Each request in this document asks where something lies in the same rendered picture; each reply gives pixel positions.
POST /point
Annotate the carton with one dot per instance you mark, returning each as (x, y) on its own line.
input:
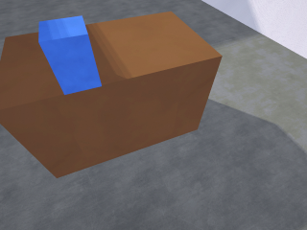
(65, 43)

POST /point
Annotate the pedestal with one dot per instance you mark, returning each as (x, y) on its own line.
(156, 75)

